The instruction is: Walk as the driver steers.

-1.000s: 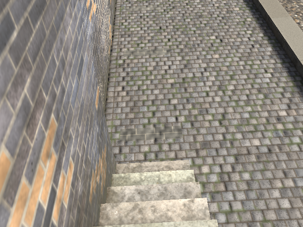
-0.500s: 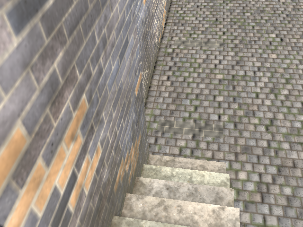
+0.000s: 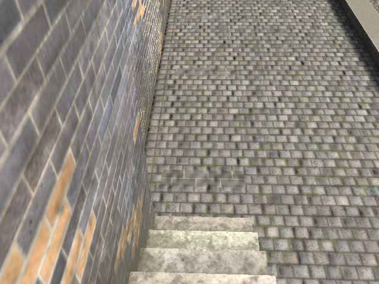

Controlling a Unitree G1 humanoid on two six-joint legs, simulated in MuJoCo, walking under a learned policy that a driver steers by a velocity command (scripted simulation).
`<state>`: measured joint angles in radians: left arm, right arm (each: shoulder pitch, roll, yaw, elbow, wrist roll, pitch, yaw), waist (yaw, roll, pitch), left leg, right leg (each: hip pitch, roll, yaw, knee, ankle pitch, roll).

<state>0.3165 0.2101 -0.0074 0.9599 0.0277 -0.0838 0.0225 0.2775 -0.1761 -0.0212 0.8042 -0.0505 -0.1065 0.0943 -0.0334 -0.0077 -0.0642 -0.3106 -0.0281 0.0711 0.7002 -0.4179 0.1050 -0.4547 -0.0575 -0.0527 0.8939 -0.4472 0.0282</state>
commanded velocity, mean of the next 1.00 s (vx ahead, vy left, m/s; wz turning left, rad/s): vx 0.45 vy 0.00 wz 0.00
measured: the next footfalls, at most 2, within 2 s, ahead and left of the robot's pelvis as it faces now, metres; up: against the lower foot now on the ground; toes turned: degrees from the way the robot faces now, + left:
right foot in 0.14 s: +0.05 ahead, -0.11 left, +0.00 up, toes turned -6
left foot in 0.60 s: +0.29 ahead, +0.04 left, -0.19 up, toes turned -2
